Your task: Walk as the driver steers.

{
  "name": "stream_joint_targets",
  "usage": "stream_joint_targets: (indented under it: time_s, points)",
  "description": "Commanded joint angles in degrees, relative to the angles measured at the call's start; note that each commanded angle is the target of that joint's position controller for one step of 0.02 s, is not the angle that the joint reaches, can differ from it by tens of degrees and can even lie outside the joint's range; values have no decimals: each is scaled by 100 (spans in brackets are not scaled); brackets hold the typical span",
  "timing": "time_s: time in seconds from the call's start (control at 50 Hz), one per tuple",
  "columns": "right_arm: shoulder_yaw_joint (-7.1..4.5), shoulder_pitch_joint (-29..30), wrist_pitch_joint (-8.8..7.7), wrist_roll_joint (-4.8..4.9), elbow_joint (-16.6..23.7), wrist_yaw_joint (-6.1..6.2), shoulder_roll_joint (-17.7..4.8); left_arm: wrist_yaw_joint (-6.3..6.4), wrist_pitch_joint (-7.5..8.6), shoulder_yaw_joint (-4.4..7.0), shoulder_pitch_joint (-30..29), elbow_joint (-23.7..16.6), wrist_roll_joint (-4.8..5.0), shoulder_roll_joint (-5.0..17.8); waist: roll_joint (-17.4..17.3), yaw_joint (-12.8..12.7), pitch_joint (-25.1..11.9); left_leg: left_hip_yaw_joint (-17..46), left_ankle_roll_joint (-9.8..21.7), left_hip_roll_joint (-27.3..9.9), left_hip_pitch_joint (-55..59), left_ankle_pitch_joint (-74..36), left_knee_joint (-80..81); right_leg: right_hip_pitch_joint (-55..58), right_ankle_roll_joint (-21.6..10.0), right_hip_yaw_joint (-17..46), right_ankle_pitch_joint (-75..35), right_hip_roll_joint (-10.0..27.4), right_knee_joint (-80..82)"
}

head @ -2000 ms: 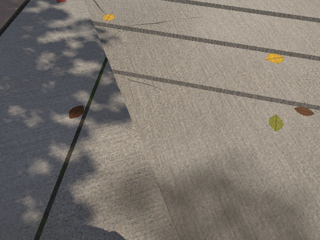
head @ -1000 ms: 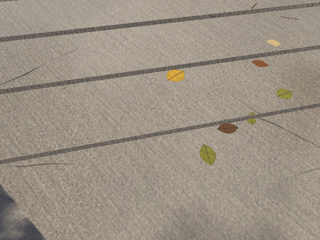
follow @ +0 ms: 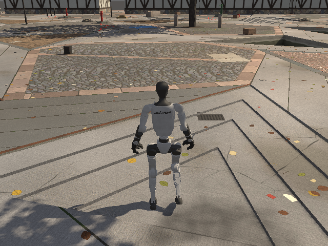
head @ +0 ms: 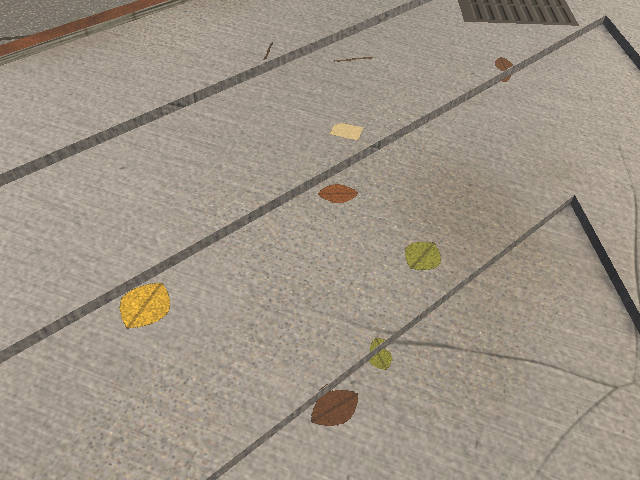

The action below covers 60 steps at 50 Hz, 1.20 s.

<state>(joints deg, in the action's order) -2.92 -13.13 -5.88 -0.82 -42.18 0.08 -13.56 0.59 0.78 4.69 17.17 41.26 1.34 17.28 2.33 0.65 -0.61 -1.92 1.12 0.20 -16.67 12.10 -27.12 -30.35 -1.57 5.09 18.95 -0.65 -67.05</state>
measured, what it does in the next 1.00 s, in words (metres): walks ahead: right foot, then left foot 0.04 m higher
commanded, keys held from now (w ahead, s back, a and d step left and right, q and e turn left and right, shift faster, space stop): w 0.36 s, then w+q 0.64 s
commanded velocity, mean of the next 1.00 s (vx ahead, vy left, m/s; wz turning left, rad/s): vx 0.50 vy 0.00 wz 0.13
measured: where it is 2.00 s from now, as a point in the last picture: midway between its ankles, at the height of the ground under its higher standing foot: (302, 311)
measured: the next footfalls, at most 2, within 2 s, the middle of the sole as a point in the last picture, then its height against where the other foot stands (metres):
right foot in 0.32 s outside the picture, level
left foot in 0.82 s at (274, 421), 0.04 m higher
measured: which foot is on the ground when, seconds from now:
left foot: down 0.00-0.32, up 0.34-0.80, down 0.82-1.00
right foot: up 0.00-0.30, down 0.32-0.90, up 0.92-1.00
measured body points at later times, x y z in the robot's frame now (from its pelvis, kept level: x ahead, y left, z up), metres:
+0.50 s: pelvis +0.25 -0.07 +0.00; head +0.27 -0.09 +0.45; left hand +0.39 +0.18 -0.10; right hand +0.32 -0.36 -0.13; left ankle +0.24 +0.10 -0.65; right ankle +0.27 -0.16 -0.74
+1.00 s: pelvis +0.51 -0.01 +0.01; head +0.56 -0.01 +0.46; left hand +0.56 +0.27 -0.10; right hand +0.71 -0.25 -0.09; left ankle +0.57 +0.08 -0.71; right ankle +0.42 -0.19 -0.63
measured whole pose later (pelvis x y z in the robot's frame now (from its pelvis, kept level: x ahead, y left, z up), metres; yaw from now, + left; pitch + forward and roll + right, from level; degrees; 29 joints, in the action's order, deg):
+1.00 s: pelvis +0.51 -0.01 +0.01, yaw +13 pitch +1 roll +2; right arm -4.5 -9.0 -2.8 0.7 -41.4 -2.0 -15.1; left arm -0.2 5.3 2.5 12.7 47.1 0.9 15.7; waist 1.3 1.2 4.6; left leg 0.0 14.5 6.7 -21.4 26.4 -28.6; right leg -18.6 -0.1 2.3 22.7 4.7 -64.6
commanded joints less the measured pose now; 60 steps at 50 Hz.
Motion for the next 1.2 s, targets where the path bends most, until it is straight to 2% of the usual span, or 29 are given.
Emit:
stream_joint_targets:
  time_s: [0.02, 0.16, 0.24, 0.28, 0.32, 0.34, 0.36, 0.38, 0.4, 0.42, 0.46, 0.5, 0.56, 0.64, 0.72, 0.76, 0.8, 0.82, 0.84, 0.86, 0.88, 0.9, 0.92, 0.94, 0.96, 0.98, 1.04, 1.12, 1.2]
  points:
    - [-204, -186, -113, 36, 88, -31, -747, -11, 41, 72, -231, -537, -25, 175, -865, 74, 72, 1438, 877, -1440, 919, -661, 1586, -1052, 62, 195, -398, 390, 357]
    - [-293, -455, -17, 202, -354, 0, -1061, -179, 196, -79, -1327, -785, -73, -70, -721, 277, 191, 442, 877, -1308, 990, -1413, 1715, -507, 120, -338, -1805, 420, 2702]
    - [-343, -767, 66, 282, -595, -16, -1243, -267, 263, -69, -1841, -972, -7, 56, -806, 368, 341, 502, 839, -1573, 1404, -1519, 1553, -248, -70, -501, -1434, 317, 3350]
    - [-360, -717, 116, 326, -668, -8, -1340, -282, 286, 1, -1626, -931, -37, 211, -892, 119, 212, 405, 737, -1598, 1567, -2519, 1093, 359, -280, -685, -1166, 129, 3729]
    - [-272, -703, 128, 316, -708, 22, -1172, -211, 278, 242, -186, -479, -103, 651, -716, -616, -692, -92, 426, -1145, 919, -3535, -676, 2694, -616, -702, -1489, 21, 3955]
    - [-110, -729, 90, 124, -497, 26, -776, -119, 240, 361, 813, -323, -178, 1157, 235, -905, -1542, -353, 101, -685, -738, -1556, -2751, 4614, -1155, 1135, -1563, 1418, 3895]
    - [27, -1156, -32, 136, -461, -16, -438, -142, 252, 343, 859, -269, -135, 1357, 1344, -596, -2119, 316, -43, 64, -2225, 2148, -4147, 5399, -1883, 3497, -752, 2363, 4707]
    - [-141, -789, -88, 305, -486, -55, -1018, -150, 277, 209, 666, -269, -104, 842, 719, -720, -1562, 773, 17, -260, -2828, 2001, -4691, 4968, -1681, 3106, -320, 2217, 4858]
    - [-162, -410, -105, 367, -377, -71, -1105, -151, 303, 127, 304, -284, -84, 630, 553, -610, -882, 671, 83, -489, -2943, 1446, -4581, 4235, -1427, 2186, -624, 1986, 4956]
    - [-156, -221, -89, 304, -385, -37, -1006, -165, 325, 69, -75, -286, -97, 464, 190, -430, -540, 600, 64, -691, -2727, 954, -4302, 3534, -1254, 1628, -963, 1724, 5143]
    - [-176, -336, 34, 240, -452, -33, -875, -185, 403, 10, -456, -247, -176, 212, 303, -94, -183, 701, 8, -887, -2222, 372, -3966, 2663, -1111, 923, -1501, 1444, 5574]
    - [-157, -452, 174, 269, -497, -25, -673, -183, 521, 43, -498, -120, -181, 233, 270, 45, -81, 766, -64, -859, -2099, 113, -3851, 2342, -1118, 436, -2039, 1418, 5807]
    - [-170, -111, 251, 246, -374, 7, -619, -123, 590, 83, -361, 82, -234, 327, 85, -3, 148, 947, -179, -750, -2492, -603, -3260, 2362, -1062, -157, -2552, 1398, 5947]
    - [-127, 332, 268, 211, -259, -85, -540, -42, 542, 59, -300, 255, -227, 378, 92, -154, 328, 711, -161, -635, -2483, -1562, -2343, 2544, -860, -801, -2622, 1308, 6012]
    - [19, 1314, 287, 175, 237, -225, -325, 33, 399, 104, 156, 550, -125, 588, -38, -518, 700, 313, -4, -597, -2809, -1237, -1469, 3206, -750, -1066, -2770, 1605, 6032]
    - [36, 1513, 284, 200, 449, -330, -327, 72, 280, 113, 263, 641, -104, 637, -40, -516, 713, 140, 109, -551, -2955, -887, -1208, 3752, -664, -1217, -3298, 1706, 5759]
    - [-27, 1409, 309, 186, 579, -382, -489, 89, 190, 150, 221, 599, -89, 850, 119, -371, 438, -397, 300, -154, -2243, -103, -1226, 3715, -600, -1457, -4951, 1684, 5156]
    - [-89, 1106, 337, 197, 582, -391, -586, 118, 150, 151, 175, 582, -80, 901, 317, -150, 161, -570, 419, 88, -1722, 129, -1278, 3724, -533, -1545, -6104, 1670, 4626]
    - [-228, 755, 336, 238, 489, -397, -861, 146, 113, 87, 452, 561, -105, 701, 73, -44, -247, -804, 637, 425, -825, 169, -1367, 3443, -400, -1687, -7184, 1480, 3789]
    - [-358, 175, 348, 290, 351, -388, -956, 165, 122, 63, 454, 587, -72, 792, 131, 331, -729, -780, 866, 577, 445, -199, -1105, 2845, -219, -1722, -7256, 1375, 2943]
    - [-514, -588, 401, 303, 144, -332, -1131, 124, 219, 62, 365, 589, 4, 906, 40, 743, -1133, -427, 1092, 547, 2162, -783, -624, 1768, 22, -1703, -6370, 1144, 1940]
    - [-637, -1277, 474, 258, -34, -218, -1392, 55, 363, -25, -74, 364, -30, 701, -755, 1087, -1255, 1362, 1656, -454, 3710, -681, 39, -83, 359, -1467, -2426, 523, -144]
    - [-568, -1292, 435, 163, 15, -170, -1457, -74, 534, -144, -35, 178, -119, 367, -1125, 775, -2178, 3207, 2062, -1443, 4260, -654, 212, -527, 266, -331, 977, 166, -1080]
    - [-474, -1006, 349, 85, 174, -145, -1243, -147, 667, -121, -715, -12, -59, 454, -579, 854, -1864, 3001, 1905, -1424, 3542, -1215, 437, -466, 100, 216, 971, 411, -785]
    - [-442, -677, 255, 89, 182, -172, -1128, -147, 706, -106, -1018, -146, 19, 420, -313, 587, -1184, 2703, 1742, -1223, 2879, -1177, 602, -629, 60, 147, 707, 502, -286]
    - [-403, -320, 207, 152, 211, -172, -982, -97, 702, -94, -1122, -106, -26, 406, -87, 350, -762, 2396, 1582, -1020, 2295, -1024, 759, -635, 82, 64, 521, 637, 158]
    - [-306, 302, 225, 121, 494, -80, -730, -108, 469, -68, -725, 72, -88, 313, -538, -139, -383, 1972, 1617, -688, 714, -642, 1130, 161, 448, -134, 144, 589, 762]
    - [-310, 576, 370, 8, 630, 87, -967, -147, 219, -81, -632, 187, -71, 274, -1085, -408, -571, 1320, 1352, -426, -105, -434, 999, 938, 895, -536, -701, 371, 1654]
    - [-277, 633, 399, 12, 541, 50, -963, -143, 67, -18, -761, 226, 57, 462, -1193, -490, -432, 1332, 1139, -621, -173, 474, 751, 1426, 892, -687, -454, 485, 2241]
